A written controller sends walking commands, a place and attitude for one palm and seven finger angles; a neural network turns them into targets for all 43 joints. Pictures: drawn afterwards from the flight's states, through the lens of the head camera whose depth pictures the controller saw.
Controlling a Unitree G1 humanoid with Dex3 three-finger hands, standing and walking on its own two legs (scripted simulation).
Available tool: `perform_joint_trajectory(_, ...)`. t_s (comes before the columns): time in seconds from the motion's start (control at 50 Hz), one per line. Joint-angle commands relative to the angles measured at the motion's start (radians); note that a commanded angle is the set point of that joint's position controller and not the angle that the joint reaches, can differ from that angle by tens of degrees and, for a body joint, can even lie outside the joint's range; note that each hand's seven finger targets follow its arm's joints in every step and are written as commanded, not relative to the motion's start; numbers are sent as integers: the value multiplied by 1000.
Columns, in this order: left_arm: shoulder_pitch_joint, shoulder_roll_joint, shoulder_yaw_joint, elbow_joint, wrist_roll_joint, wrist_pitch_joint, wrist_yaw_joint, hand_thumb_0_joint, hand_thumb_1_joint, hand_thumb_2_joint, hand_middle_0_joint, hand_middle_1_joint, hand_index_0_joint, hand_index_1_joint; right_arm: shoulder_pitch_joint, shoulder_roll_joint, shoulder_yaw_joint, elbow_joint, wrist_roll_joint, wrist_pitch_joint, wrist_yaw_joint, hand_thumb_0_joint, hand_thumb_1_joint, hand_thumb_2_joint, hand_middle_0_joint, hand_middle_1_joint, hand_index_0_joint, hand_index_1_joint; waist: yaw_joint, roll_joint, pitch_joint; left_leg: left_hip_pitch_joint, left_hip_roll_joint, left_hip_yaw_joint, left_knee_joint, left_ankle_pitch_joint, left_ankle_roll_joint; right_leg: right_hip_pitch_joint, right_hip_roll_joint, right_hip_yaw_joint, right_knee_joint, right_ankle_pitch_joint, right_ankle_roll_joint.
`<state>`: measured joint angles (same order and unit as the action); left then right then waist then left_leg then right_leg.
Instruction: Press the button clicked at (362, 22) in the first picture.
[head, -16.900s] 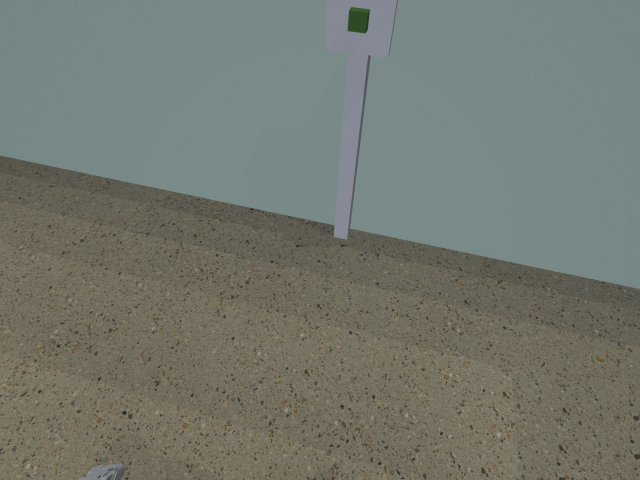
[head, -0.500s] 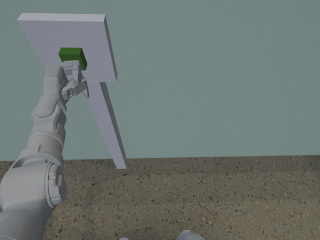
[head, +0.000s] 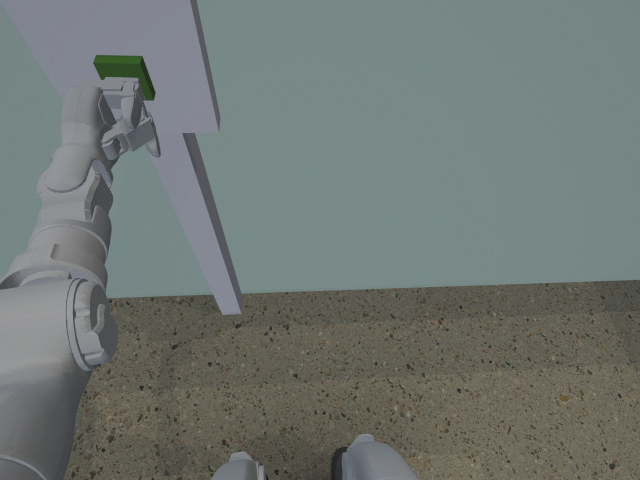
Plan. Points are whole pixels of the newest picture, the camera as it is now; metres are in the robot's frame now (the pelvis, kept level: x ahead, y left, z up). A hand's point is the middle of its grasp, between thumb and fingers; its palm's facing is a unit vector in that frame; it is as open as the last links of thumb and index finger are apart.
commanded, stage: hold the button down briefly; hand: left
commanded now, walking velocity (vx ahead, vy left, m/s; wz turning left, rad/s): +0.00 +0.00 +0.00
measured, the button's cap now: (127, 72) +0.57 +0.18 +0.16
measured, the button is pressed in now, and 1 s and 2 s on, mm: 13 0 0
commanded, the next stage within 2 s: pull the fist back off the button in 0.02 s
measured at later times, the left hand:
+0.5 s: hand (148, 136) +0.50 +0.16 +0.12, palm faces -0.02 -1.00 -0.02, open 3.4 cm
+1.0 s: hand (141, 182) +0.43 +0.16 +0.12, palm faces -0.03 -1.00 -0.02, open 3.1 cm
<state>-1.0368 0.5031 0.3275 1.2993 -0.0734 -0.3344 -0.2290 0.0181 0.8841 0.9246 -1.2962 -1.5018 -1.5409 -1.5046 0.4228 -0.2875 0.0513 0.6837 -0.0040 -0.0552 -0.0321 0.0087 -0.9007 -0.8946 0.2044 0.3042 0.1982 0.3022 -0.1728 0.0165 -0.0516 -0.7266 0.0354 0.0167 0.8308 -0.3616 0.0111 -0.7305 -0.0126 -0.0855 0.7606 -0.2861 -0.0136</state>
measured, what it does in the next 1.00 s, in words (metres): stands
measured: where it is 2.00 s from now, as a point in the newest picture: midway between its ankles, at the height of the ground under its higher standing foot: outside the picture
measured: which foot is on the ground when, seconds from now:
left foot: down 0.00-1.00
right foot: down 0.00-1.00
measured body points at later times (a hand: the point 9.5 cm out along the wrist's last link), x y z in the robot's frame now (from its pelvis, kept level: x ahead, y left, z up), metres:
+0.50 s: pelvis +0.01 +0.00 +0.00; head +0.08 +0.00 +0.45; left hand +0.49 +0.21 +0.12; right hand +0.02 -0.26 -0.11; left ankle +0.02 +0.11 -0.70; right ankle +0.05 -0.12 -0.70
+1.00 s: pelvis +0.04 -0.01 +0.02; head +0.08 -0.01 +0.47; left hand +0.43 +0.22 +0.12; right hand +0.16 -0.26 -0.09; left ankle +0.02 +0.11 -0.70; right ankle +0.05 -0.12 -0.70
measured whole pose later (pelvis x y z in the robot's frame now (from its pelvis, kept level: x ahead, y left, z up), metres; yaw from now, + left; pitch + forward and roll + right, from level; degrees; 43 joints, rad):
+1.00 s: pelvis +0.04 -0.01 +0.02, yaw -1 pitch +7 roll -1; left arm -0.43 0.27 0.22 0.63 -0.19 -0.22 -0.22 0.02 0.90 0.90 -1.30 -1.50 -1.30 -1.50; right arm 0.29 -0.26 0.03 0.59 0.04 -0.03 -0.03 0.01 -0.90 -0.89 0.20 0.30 0.20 0.30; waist -0.03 0.03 -0.07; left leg -0.44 0.03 0.04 0.70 -0.39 0.00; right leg -0.47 -0.01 -0.06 0.68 -0.33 -0.02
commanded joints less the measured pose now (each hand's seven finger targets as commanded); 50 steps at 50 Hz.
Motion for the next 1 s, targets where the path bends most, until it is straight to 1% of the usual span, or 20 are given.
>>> perform_joint_trajectory(0.0, -638, 238, 30, -250, -19, -54, 38, 0, 900, 900, -1300, -1500, -1300, -1500, 138, -176, -62, -61, 3, -31, -12, 0, -900, -900, 200, 300, 200, 300, -70, 78, -396, 209, -25, -62, -135, 10, 19, 151, 36, 77, -118, 0, 6)
perform_joint_trajectory(0.08, -623, 255, 38, -228, -14, -55, 39, 0, 900, 900, -1300, -1500, -1300, -1500, 139, -180, -58, -64, 2, -35, -11, 0, -900, -900, 200, 300, 200, 300, -67, 65, -372, 174, -26, -60, -137, -24, 22, 154, 37, 83, -122, -27, 4)
perform_joint_trajectory(0.12, -643, 235, 14, -236, -13, -54, 37, 0, 900, 900, -1300, -1500, -1300, -1500, 133, -179, -58, -63, 5, -38, -11, 0, -900, -900, 200, 300, 200, 300, -76, 108, -349, 177, -24, -58, -140, -58, 20, 122, 34, 84, -126, -52, 5)
perform_joint_trajectory(0.16, -608, 260, 45, -233, -12, -55, 39, 0, 900, 900, -1300, -1500, -1300, -1500, 138, -183, -62, -68, 0, -40, -10, 0, -900, -900, 200, 300, 200, 300, -60, 89, -391, 192, -23, -64, -136, -38, 19, 138, 35, 77, -114, -40, 2)
perform_joint_trajectory(0.22, -566, 241, 49, -270, -21, -63, 32, 0, 900, 900, -1300, -1500, -1300, -1500, 136, -177, -65, -79, -1, -38, -4, 0, -900, -900, 200, 300, 200, 300, -38, 96, -430, 228, -23, -63, -132, 30, 16, 163, 37, 72, -104, 11, -2)
perform_joint_trajectory(0.24, -535, 203, 30, -272, -27, -61, 27, 0, 900, 900, -1300, -1500, -1300, -1500, 129, -173, -66, -85, 1, -37, -2, 0, -900, -900, 200, 300, 200, 300, -33, 91, -425, 229, -24, -56, -133, 25, 16, 164, 38, 74, -109, 9, -1)
perform_joint_trajectory(0.28, -504, 223, 53, -263, -33, -56, 26, 0, 900, 900, -1300, -1500, -1300, -1500, 126, -175, -65, -87, 4, -32, -3, 0, -900, -900, 200, 300, 200, 300, -27, 50, -388, 200, -22, -53, -139, 12, 20, 181, 38, 74, -115, 3, -1)
perform_joint_trajectory(0.3, -509, 207, 35, -278, -32, -54, 24, 0, 900, 900, -1300, -1500, -1300, -1500, 119, -172, -65, -92, 7, -31, -3, 0, -900, -900, 200, 300, 200, 300, -29, 65, -382, 201, -23, -49, -144, -2, 19, 178, 37, 75, -118, -7, 0)
perform_joint_trajectory(0.34, -468, 183, 27, -311, -32, -58, 24, 0, 900, 900, -1300, -1500, -1300, -1500, 111, -166, -70, -100, 9, -30, -2, 0, -900, -900, 200, 300, 200, 300, -8, 91, -393, 231, -24, -50, -150, 15, 15, 181, 37, 69, -111, 5, -5)
perform_joint_trajectory(0.38, -436, 138, 7, -338, -40, -59, 27, 0, 900, 900, -1300, -1500, -1300, -1500, 103, -160, -72, -104, 9, -30, 1, 0, -900, -900, 200, 300, 200, 300, -7, 99, -386, 267, -21, -51, -150, 46, 14, 167, 38, 61, -109, 28, -8)
perform_joint_trajectory(0.42, -378, 126, 12, -367, -50, -61, 31, 0, 900, 900, -1300, -1500, -1300, -1500, 94, -156, -76, -112, 12, -26, 4, 0, -900, -900, 200, 300, 200, 300, 15, 82, -401, 281, -20, -46, -153, 84, 12, 199, 40, 59, -105, 63, -8)
perform_joint_trajectory(0.5, -310, 104, 5, -426, -60, -61, 29, 0, 900, 900, -1300, -1500, -1300, -1500, 72, -149, -78, -122, 18, -21, 5, 0, -900, -900, 200, 300, 200, 300, 31, 45, -396, 285, -22, -32, -157, 132, 15, 257, 40, 63, -104, 132, -8)
perform_joint_trajectory(0.52, -258, 111, 21, -437, -61, -59, 29, 0, 900, 900, -1300, -1500, -1300, -1500, 67, -148, -81, -129, 19, -19, 5, 0, -900, -900, 200, 300, 200, 300, 50, 53, -407, 295, -24, -28, -159, 151, 13, 276, 40, 62, -102, 153, -10)
perform_joint_trajectory(0.56, -201, 68, -4, -483, -70, -53, 24, 0, 900, 900, -1300, -1500, -1300, -1500, 46, -137, -78, -143, 23, -17, 7, 0, -900, -900, 200, 300, 200, 300, 62, 61, -395, 309, -24, -22, -164, 196, 11, 298, 40, 58, -99, 201, -13)
perform_joint_trajectory(0.6, -125, 102, 34, -520, -83, -41, 25, 0, 900, 900, -1300, -1500, -1300, -1500, 35, -139, -80, -158, 27, -9, 6, 0, -900, -900, 200, 300, 200, 300, 83, 3, -404, 292, -26, -14, -168, 229, 15, 361, 39, 63, -99, 253, -11)
perform_joint_trajectory(0.68, 0, 104, 44, -616, -93, -18, 20, 0, 900, 900, -1300, -1500, -1300, -1500, -6, -130, -77, -190, 34, 0, 3, 0, -900, -900, 200, 300, 200, 300, 109, 5, -378, 282, -30, 5, -179, 246, 18, 428, 33, 73, -108, 304, -12)
perform_joint_trajectory(0.84, 138, -39, -63, -820, -132, 29, 4, 0, 900, 900, -1300, -1500, -1300, -1500, -74, -108, -77, -207, 48, -5, -6, 0, -900, -900, 200, 300, 200, 300, 107, 30, -336, 386, -27, -1, -195, 337, 13, 425, 30, 55, -124, 376, -10)
perform_joint_trajectory(0.86, 129, -49, -70, -860, -135, 34, 7, 0, 900, 900, -1300, -1500, -1300, -1500, -83, -107, -78, -208, 46, -8, -7, 0, -900, -900, 200, 300, 200, 300, 103, 41, -347, 404, -30, 0, -195, 338, 14, 426, 28, 57, -129, 381, -9)
perform_joint_trajectory(0.9, 209, -21, -36, -893, -141, 44, 13, 0, 900, 900, -1300, -1500, -1300, -1500, -94, -107, -79, -211, 45, -12, -9, 0, -900, -900, 200, 300, 200, 300, 123, -2, -363, 405, -32, -2, -198, 361, 15, 471, 25, 58, -128, 413, -9)
perform_joint_trajectory(0.98, 266, -56, -73, -953, -139, 63, 13, 0, 900, 900, -1300, -1500, -1300, -1500, -129, -102, -71, -219, 45, -16, -12, 0, -900, -900, 200, 300, 200, 300, 127, 7, -318, 407, -36, -3, -209, 357, 14, 472, 20, 53, -135, 412, -9)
